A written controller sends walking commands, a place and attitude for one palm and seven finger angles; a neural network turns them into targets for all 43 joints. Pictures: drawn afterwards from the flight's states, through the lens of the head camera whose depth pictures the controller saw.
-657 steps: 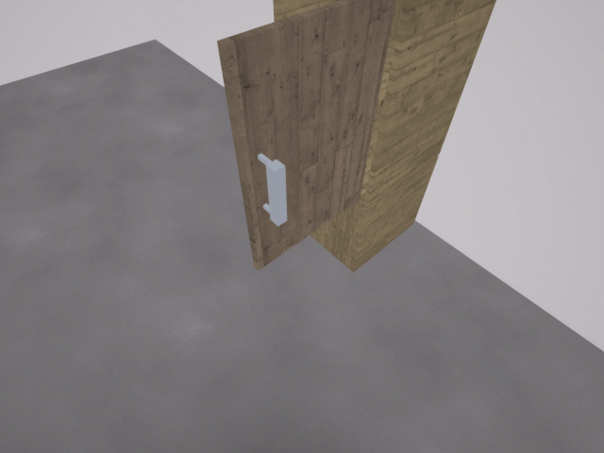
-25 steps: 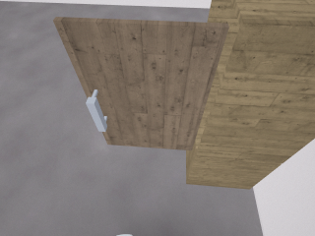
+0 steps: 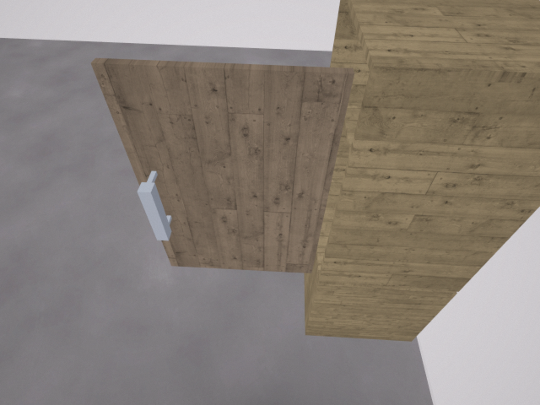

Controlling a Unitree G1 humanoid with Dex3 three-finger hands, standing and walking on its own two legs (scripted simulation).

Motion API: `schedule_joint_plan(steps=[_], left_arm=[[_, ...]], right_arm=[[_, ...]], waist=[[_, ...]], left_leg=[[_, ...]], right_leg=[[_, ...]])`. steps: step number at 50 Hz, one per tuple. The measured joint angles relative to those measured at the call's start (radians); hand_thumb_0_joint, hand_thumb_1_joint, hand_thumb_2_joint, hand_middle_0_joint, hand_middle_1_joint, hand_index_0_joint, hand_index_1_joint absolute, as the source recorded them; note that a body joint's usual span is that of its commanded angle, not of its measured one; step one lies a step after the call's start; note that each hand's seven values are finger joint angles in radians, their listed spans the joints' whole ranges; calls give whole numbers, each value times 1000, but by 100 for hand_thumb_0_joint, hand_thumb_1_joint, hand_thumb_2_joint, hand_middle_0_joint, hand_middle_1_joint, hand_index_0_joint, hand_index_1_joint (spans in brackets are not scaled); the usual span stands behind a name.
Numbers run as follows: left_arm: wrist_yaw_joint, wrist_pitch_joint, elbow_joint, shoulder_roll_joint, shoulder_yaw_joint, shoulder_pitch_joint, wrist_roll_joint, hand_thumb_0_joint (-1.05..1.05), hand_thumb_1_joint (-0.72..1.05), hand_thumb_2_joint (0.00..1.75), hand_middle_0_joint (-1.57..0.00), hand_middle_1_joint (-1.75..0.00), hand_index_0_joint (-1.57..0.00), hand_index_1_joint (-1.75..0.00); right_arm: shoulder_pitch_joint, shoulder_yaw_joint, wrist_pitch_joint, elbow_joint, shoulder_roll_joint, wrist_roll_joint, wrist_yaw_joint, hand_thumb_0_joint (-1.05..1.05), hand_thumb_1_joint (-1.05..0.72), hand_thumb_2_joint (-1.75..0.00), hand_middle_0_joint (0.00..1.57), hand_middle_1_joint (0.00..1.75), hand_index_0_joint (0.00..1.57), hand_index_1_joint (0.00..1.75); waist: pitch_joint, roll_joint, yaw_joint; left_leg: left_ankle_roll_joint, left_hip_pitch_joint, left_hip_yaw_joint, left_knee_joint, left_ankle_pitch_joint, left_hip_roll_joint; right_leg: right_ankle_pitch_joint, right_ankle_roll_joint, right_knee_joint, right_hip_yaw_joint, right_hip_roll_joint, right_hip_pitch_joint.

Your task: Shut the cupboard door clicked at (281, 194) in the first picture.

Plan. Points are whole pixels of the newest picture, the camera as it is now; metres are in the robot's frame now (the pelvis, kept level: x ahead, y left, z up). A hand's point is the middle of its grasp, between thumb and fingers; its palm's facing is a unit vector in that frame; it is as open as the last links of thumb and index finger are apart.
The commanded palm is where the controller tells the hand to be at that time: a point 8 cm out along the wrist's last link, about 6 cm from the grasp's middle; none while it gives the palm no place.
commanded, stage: look again from close up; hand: left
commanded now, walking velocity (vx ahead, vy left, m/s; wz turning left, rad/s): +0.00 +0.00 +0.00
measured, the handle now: (158, 206) +0.50 +0.27 -0.05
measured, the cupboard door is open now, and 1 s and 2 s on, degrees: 90 90 90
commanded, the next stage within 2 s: raise the hand and make a fist in 0.50 s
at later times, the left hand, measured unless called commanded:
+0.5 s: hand out of the picture +0.03 +0.19 -0.18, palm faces -0.01 -0.98 -0.20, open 7.4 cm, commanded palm none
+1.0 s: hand out of the picture +0.14 +0.18 -0.08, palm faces +0.00 -1.00 +0.02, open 6.3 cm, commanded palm +0.13 +0.24 -0.07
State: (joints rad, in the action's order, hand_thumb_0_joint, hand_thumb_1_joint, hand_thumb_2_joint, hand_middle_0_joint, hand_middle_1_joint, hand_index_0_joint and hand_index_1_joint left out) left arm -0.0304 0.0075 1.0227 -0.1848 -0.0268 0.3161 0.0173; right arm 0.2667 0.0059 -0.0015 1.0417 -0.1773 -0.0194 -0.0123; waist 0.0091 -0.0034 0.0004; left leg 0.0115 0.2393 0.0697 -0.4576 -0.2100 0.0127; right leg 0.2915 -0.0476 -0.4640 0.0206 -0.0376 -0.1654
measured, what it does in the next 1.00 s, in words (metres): lowers itself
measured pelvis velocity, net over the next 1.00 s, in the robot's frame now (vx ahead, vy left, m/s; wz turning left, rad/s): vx -0.04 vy -0.01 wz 0.04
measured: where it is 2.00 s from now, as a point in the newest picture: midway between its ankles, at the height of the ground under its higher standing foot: outside the picture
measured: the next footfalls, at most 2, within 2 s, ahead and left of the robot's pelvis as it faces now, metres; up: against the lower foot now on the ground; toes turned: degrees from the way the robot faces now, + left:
none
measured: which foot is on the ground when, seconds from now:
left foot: down 0.00-1.00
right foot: down 0.00-1.00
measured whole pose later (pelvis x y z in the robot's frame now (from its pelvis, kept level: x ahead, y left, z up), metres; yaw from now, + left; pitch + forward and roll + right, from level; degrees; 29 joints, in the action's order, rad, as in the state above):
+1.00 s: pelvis -0.04 -0.01 -0.11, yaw +2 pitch +14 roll +1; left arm 0.37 0.51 0.16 -0.18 0.13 0.42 -0.28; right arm 0.13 -0.07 -0.25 0.50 -0.27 0.02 0.00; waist -0.17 -0.03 -0.03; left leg 0.00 0.99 0.03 -1.22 -0.48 0.00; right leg 0.61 -0.07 -1.27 0.06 -0.01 -0.91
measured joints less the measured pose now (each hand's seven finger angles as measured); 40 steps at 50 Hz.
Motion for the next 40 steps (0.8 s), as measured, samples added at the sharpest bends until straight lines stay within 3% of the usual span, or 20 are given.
schedule_joint_plan(steps=[12,31,32,33,35,37,40], left_arm=[[-3,9,68,-3,-3,-11,-4,0,91,90,-20,-30,-20,-29],[-14,14,75,6,2,-41,4,0,91,90,-20,-30,-20,-29],[-4,-41,-94,11,56,7,-24,1,91,90,-20,-30,-20,-30],[-16,-46,-296,4,65,68,-60,1,91,90,-20,-30,-21,-30],[-47,3,-629,-11,50,164,-120,1,91,90,-21,-30,-21,-30],[-37,81,-795,-5,57,157,-148,2,91,90,-22,-32,-22,-31],[59,289,-843,21,108,70,-200,1,91,90,-24,-35,-24,-34]], right_arm=[[20,13,-14,98,8,7,-10,1,-91,-90,20,30,19,30],[-45,10,-23,88,9,8,-16,1,-91,-90,20,30,20,30],[-35,12,-45,43,6,14,-27,1,-91,-90,20,30,20,30],[-14,18,-98,-11,2,30,-48,1,-91,-90,20,30,20,30],[31,10,-207,-97,-10,44,-63,1,-91,-90,20,30,20,30],[56,-14,-275,-175,-29,38,-41,1,-91,-90,20,30,20,30],[20,-36,-308,-270,-53,25,-2,1,-91,-90,20,30,20,30]], waist=[[16,-16,-2],[5,-16,-10],[23,-16,-5],[35,-20,-5],[12,-25,5],[-33,-8,32],[-106,-2,37]], left_leg=[[2,-34,8,24,-8,-5],[13,-42,8,11,-30,-15],[13,-29,6,-15,-41,-13],[15,-19,6,-35,-51,-15],[17,3,4,-55,-58,-37],[19,70,-24,-113,-70,-57],[19,262,-24,-278,-122,-60]], right_leg=[[3,5,27,-9,4,33],[18,21,39,-10,15,55],[22,24,9,-7,14,39],[32,26,-60,-1,18,4],[48,25,-193,12,44,-71],[76,20,-245,28,59,-123],[190,18,-314,23,63,-258]])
